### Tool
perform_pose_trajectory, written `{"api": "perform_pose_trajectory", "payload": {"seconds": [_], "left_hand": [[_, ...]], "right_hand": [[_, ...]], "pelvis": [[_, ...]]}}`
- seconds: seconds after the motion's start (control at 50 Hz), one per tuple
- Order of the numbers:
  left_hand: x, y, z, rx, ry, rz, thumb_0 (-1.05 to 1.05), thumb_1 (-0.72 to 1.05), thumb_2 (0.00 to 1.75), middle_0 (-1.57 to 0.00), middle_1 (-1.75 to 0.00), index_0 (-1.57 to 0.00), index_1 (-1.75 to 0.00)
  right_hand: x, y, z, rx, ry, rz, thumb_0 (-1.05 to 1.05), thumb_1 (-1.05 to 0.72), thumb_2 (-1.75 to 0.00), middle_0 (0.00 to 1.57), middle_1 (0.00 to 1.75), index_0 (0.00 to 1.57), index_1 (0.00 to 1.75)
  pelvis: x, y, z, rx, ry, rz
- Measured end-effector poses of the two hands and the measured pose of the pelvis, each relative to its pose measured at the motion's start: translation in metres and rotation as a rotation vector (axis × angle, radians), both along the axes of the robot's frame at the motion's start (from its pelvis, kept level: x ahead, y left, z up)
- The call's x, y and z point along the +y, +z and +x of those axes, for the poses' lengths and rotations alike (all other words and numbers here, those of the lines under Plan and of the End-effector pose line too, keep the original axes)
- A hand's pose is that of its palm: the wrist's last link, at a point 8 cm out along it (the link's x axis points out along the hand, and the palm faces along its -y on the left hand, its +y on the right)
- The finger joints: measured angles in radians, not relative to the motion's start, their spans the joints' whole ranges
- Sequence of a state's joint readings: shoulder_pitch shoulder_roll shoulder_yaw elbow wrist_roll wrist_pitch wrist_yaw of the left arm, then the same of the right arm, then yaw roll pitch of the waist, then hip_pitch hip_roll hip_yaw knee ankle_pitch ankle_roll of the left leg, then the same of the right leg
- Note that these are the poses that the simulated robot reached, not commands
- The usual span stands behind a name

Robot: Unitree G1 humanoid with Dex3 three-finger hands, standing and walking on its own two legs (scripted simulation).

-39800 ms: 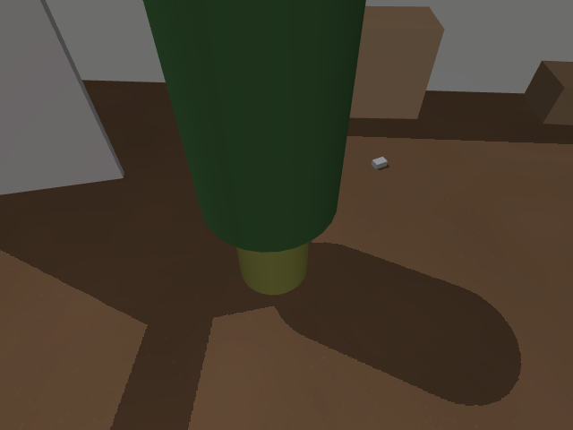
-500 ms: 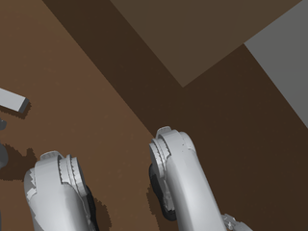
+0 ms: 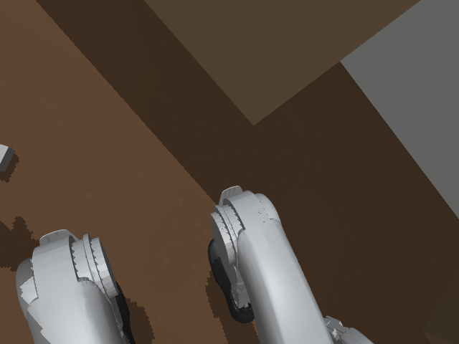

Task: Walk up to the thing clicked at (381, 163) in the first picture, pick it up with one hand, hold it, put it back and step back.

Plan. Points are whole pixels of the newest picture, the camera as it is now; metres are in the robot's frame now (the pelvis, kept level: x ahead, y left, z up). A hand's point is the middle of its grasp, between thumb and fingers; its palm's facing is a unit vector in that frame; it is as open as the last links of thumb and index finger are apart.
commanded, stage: rise first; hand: left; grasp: from above
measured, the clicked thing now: out of the picture +0.48 +0.34 -0.30
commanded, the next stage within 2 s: none
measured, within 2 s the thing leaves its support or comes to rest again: neither
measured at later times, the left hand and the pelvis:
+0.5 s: hand out of the picture +0.44 +0.36 -0.19, palm faces -0.10 -0.41 -0.90, open 13.4 cm; pelvis +0.00 +0.00 +0.01, yaw -1 degrees
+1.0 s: hand out of the picture +0.44 +0.37 -0.19, palm faces -0.12 -0.41 -0.90, open 14.0 cm; pelvis +0.00 +0.00 +0.01, yaw -2 degrees
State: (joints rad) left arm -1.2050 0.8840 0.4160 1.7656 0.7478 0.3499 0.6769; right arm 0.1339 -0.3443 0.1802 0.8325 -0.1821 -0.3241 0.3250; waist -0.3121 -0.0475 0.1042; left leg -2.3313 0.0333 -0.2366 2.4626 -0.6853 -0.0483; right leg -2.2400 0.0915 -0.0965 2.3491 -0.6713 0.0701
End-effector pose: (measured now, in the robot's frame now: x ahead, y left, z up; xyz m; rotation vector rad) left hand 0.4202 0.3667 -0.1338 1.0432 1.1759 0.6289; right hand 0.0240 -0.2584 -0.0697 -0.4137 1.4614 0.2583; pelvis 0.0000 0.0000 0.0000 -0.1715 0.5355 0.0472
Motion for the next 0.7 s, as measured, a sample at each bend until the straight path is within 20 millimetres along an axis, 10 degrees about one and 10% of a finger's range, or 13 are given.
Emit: {"api": "perform_pose_trajectory", "payload": {"seconds": [0.7], "left_hand": [[0.004, 0.004, 0.024, -0.001, 0.008, 0.010, 0.00, -0.46, 0.91, -0.22, -0.94, -0.20, -0.95]], "right_hand": [[0.008, 0.028, -0.018, 0.031, -0.031, -0.025, 0.00, -0.93, -0.91, 0.20, 0.30, 0.19, 0.29]], "pelvis": [[0.003, 0.011, -0.001, 0.007, -0.011, -0.030]]}}
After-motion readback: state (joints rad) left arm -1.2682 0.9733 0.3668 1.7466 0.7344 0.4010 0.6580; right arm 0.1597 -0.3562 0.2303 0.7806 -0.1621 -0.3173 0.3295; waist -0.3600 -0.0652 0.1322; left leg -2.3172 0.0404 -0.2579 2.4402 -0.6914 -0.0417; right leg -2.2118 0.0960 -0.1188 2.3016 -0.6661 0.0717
